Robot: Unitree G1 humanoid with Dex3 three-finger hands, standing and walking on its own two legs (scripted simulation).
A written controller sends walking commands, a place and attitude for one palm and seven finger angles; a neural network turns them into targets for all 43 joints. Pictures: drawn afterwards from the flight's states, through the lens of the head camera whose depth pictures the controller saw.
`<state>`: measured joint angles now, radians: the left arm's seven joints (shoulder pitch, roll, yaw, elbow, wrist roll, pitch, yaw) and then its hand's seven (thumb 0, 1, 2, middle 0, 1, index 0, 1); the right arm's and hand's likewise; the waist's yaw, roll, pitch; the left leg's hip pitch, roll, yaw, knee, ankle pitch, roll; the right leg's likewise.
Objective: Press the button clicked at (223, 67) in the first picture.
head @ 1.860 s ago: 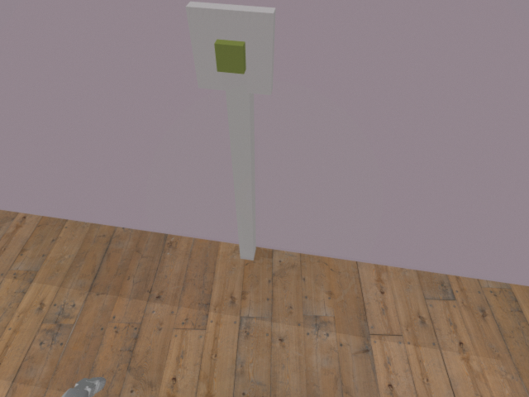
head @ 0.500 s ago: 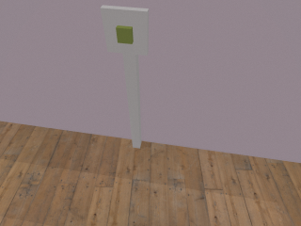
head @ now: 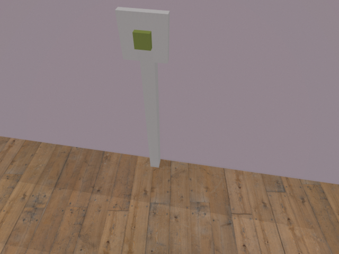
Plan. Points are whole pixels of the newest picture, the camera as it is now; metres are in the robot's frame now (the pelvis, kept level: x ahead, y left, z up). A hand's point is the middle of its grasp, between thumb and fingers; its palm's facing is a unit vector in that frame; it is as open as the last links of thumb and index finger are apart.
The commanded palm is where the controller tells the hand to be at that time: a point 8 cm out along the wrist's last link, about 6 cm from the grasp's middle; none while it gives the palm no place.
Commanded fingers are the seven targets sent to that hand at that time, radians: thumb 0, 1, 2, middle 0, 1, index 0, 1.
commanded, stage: take the last steps up to it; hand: left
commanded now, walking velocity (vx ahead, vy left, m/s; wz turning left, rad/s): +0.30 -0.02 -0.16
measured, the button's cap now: (142, 39) +0.75 +0.14 +0.14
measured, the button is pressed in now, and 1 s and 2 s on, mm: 0 0 0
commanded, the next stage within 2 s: come to a stop and stand still in 0.68 s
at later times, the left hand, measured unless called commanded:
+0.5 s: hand out of the picture +0.03 +0.19 -0.20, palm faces -0.02 -0.99 -0.12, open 7.4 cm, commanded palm none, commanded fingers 0.00 0.90 0.90 -0.20 -0.30 -0.20 -0.30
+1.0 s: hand (122, 196) +0.33 +0.18 -0.20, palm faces -0.07 -0.98 -0.19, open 7.2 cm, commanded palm none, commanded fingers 0.00 0.90 0.90 -0.20 -0.30 -0.20 -0.30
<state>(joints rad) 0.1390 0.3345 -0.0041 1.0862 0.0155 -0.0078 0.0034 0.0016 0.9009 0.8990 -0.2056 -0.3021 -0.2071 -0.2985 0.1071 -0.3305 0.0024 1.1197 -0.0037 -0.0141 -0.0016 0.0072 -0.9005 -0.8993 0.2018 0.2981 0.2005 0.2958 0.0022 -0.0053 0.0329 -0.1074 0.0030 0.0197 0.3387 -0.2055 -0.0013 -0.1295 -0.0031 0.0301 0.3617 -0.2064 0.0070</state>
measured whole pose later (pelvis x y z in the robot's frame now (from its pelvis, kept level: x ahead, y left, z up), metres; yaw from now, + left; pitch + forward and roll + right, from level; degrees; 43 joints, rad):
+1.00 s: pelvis +0.23 +0.01 -0.03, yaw -5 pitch -1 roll -2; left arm 0.15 0.16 0.05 1.02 0.03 -0.01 0.05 0.00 0.93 0.90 -0.20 -0.30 -0.20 -0.30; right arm 0.28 -0.12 -0.05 1.08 0.00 0.00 -0.04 0.01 -0.91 -0.90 0.20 0.30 0.19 0.29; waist -0.04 0.01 0.08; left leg -0.38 0.08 0.04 0.95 -0.49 0.00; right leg -0.36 -0.01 -0.17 0.58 -0.20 -0.05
